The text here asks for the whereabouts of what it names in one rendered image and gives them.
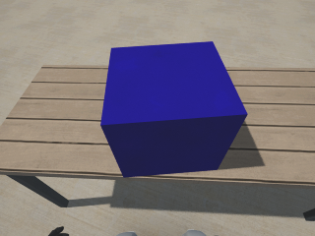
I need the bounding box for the left robot hand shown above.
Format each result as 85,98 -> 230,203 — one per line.
48,226 -> 69,236

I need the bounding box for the carton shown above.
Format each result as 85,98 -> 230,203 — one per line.
100,41 -> 248,178

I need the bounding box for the table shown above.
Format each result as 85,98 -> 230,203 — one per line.
0,65 -> 315,221

